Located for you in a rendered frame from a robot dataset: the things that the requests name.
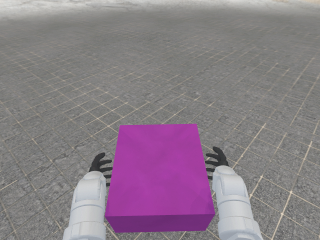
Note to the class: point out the left robot forearm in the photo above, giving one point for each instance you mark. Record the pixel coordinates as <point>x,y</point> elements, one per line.
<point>87,209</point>

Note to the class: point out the carton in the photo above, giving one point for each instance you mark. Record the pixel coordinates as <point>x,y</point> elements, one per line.
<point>159,181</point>

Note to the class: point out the right robot forearm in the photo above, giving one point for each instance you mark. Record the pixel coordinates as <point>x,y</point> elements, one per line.
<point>236,221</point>

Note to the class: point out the left robot hand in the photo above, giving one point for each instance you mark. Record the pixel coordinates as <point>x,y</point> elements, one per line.
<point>95,166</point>

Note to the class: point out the right robot hand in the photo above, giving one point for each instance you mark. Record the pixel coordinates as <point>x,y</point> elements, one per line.
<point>222,160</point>

